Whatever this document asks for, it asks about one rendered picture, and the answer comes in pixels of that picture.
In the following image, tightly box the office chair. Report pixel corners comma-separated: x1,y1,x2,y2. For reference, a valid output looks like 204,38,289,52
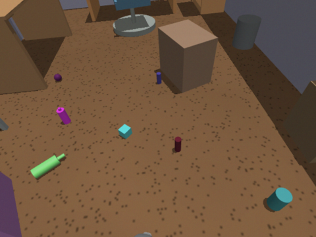
113,0,156,37

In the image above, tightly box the bookshelf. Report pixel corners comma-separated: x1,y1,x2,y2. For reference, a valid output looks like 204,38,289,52
192,0,226,14

